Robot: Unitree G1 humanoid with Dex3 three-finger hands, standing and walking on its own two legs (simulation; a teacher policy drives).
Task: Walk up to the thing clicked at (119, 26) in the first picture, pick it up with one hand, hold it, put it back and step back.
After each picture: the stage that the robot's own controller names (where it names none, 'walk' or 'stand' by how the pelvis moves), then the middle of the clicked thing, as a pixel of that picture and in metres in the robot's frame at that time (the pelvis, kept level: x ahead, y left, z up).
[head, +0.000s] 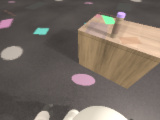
stand; (116, 26) +0.89 -0.21 +0.08
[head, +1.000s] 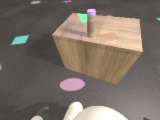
walk; (90, 24) +0.79 +0.08 +0.10
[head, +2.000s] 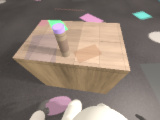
stand; (62, 42) +0.48 +0.24 +0.11
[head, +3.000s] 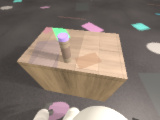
stand; (65, 49) +0.47 +0.23 +0.08
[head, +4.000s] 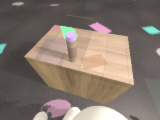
stand; (72, 49) +0.47 +0.19 +0.08
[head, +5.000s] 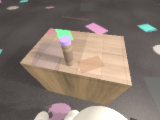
stand; (67, 53) +0.44 +0.21 +0.08
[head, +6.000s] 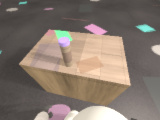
stand; (66, 53) +0.44 +0.22 +0.07
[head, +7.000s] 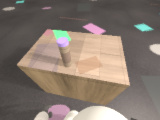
rise first; (65, 54) +0.43 +0.22 +0.07
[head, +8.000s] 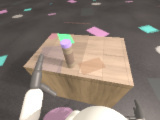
rise first; (68, 55) +0.43 +0.23 +0.08
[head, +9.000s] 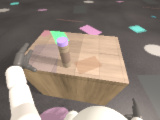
go down; (64, 54) +0.44 +0.21 +0.09
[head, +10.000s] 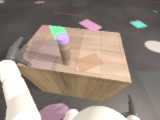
go down; (65, 51) +0.44 +0.21 +0.09
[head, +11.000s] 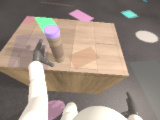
close in; (56, 47) +0.43 +0.22 +0.12
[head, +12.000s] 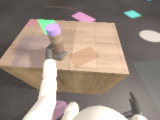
close; (57, 45) +0.45 +0.22 +0.13
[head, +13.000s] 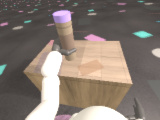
lift; (67, 39) +0.34 +0.15 +0.31
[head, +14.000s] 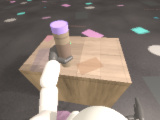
hold; (63, 47) +0.33 +0.18 +0.25
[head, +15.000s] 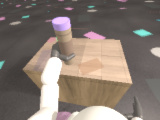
hold; (66, 45) +0.33 +0.16 +0.28
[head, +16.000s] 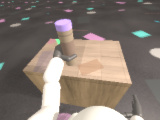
hold; (67, 46) +0.34 +0.16 +0.27
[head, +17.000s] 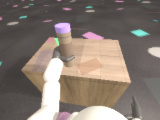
crouch; (66, 47) +0.36 +0.17 +0.24
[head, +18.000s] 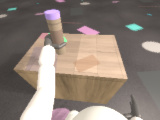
lower; (57, 35) +0.44 +0.22 +0.25
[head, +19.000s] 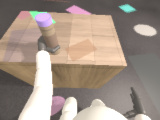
lower; (50, 38) +0.47 +0.24 +0.15
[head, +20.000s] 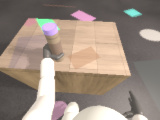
lower; (55, 45) +0.43 +0.23 +0.13
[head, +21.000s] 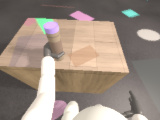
lower; (56, 44) +0.45 +0.23 +0.13
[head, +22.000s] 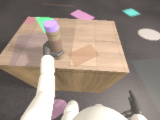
lower; (55, 43) +0.45 +0.23 +0.13
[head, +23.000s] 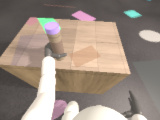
open; (56, 44) +0.44 +0.23 +0.13
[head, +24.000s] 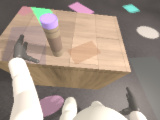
sink last; (54, 39) +0.45 +0.22 +0.14
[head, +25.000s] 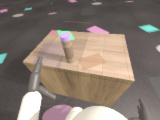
sink last; (68, 49) +0.46 +0.23 +0.12
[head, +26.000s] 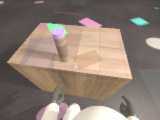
stand; (61, 47) +0.44 +0.23 +0.12
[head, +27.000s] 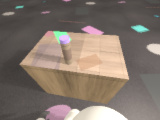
stand; (66, 51) +0.47 +0.23 +0.08
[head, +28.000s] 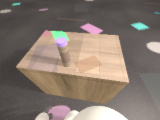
stand; (64, 53) +0.44 +0.23 +0.07
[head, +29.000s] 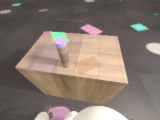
stand; (63, 54) +0.43 +0.23 +0.07
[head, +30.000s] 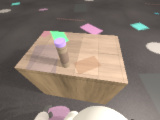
stand; (63, 54) +0.43 +0.24 +0.07
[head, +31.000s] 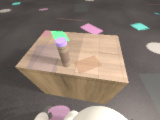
stand; (64, 54) +0.44 +0.23 +0.07
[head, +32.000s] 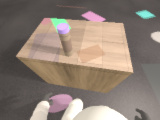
walk; (66, 42) +0.49 +0.21 +0.10
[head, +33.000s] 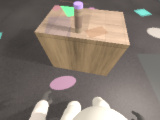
walk; (78, 19) +0.77 +0.17 +0.10
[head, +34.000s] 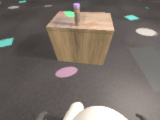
stand; (77, 15) +1.10 +0.30 +0.09
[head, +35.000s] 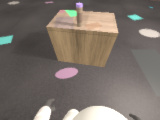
stand; (79, 15) +1.06 +0.21 +0.08
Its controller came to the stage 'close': yes
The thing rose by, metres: 0.21
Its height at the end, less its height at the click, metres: +0.00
